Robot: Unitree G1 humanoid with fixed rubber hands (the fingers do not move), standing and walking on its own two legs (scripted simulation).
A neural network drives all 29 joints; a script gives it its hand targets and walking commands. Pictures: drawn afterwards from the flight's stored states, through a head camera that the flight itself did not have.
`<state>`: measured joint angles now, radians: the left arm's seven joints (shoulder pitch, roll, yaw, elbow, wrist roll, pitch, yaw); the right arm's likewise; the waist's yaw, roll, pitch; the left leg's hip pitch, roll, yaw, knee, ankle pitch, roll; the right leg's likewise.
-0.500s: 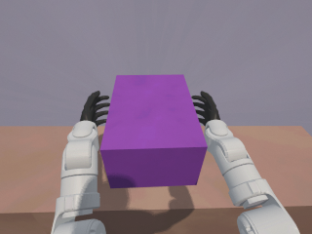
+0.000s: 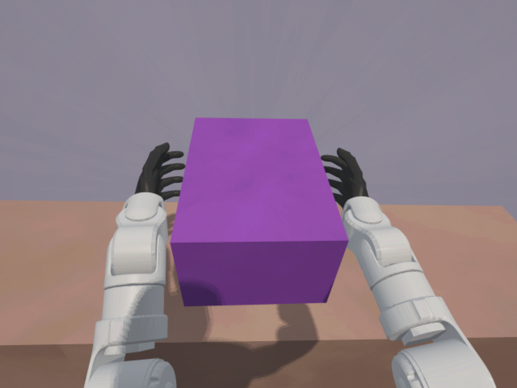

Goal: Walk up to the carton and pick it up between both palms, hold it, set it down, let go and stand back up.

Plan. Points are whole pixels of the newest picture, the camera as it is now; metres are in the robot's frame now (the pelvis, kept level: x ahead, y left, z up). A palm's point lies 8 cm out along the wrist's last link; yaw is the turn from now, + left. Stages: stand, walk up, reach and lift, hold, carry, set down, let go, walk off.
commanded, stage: hold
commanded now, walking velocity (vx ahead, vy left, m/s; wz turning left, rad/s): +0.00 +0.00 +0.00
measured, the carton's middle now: (253, 200) +0.40 +0.01 +0.14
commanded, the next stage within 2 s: none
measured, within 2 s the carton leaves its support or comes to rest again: neither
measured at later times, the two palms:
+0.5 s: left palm (153, 193) +0.36 +0.16 +0.18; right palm (356, 194) +0.36 -0.14 +0.18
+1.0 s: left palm (165, 196) +0.37 +0.15 +0.17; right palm (361, 197) +0.37 -0.16 +0.17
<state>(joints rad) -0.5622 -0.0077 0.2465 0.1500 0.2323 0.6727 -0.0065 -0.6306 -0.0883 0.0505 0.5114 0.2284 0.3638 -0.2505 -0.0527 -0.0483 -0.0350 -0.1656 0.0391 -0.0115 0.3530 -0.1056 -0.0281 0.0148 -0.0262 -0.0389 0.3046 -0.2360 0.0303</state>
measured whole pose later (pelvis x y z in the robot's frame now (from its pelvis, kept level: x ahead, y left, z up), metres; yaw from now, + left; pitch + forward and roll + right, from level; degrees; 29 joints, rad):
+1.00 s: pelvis +0.00 +0.00 +0.00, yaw +0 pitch -2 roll -1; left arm -0.56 -0.02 0.23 0.15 0.20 0.63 0.04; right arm -0.64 -0.13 0.09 0.50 0.26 0.34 -0.26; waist -0.07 -0.05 -0.05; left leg -0.22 0.05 -0.01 0.35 -0.10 -0.04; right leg -0.05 -0.01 -0.04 0.31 -0.23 0.02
